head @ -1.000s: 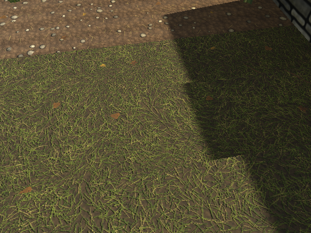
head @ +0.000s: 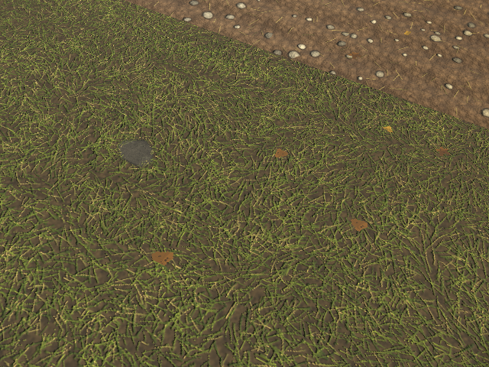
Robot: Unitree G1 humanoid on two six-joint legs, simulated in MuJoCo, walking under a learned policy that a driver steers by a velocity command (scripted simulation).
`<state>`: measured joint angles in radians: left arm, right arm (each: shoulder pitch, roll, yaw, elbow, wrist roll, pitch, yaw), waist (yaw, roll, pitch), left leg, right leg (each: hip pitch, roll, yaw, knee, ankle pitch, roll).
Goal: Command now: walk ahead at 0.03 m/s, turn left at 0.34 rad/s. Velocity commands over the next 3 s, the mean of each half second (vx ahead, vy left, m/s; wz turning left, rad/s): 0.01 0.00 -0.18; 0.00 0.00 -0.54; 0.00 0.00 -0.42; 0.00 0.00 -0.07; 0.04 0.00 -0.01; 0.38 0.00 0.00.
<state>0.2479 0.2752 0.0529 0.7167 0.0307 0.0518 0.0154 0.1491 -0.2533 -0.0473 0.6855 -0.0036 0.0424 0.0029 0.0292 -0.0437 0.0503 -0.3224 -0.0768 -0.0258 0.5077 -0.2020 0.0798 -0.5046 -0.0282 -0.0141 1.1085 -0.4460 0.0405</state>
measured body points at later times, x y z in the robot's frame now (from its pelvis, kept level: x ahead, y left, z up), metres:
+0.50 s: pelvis +0.00 -0.01 +0.00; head +0.03 -0.02 +0.45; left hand +0.14 +0.25 -0.12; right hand +0.10 -0.30 -0.11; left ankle +0.02 +0.08 -0.73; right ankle +0.00 -0.13 -0.74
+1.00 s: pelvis -0.02 -0.03 +0.00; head -0.01 -0.06 +0.44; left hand +0.24 +0.14 -0.09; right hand -0.05 -0.32 -0.13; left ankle +0.03 +0.09 -0.68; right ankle -0.05 -0.10 -0.74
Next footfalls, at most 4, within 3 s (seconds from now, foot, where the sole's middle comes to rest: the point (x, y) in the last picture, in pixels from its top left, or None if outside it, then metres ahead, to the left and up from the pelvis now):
0.24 right None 0.04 -0.13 -0.77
0.52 left None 0.07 0.07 -0.77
0.90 right None -0.01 -0.12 -0.77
1.40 left None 0.12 0.03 -0.77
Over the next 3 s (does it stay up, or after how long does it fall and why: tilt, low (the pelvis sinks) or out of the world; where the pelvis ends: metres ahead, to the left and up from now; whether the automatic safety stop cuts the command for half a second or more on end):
stays up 0.16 -0.16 -0.01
